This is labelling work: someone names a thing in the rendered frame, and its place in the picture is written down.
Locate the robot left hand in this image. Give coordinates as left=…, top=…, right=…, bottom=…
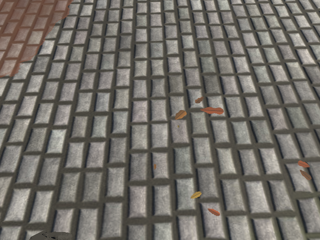
left=29, top=230, right=72, bottom=240

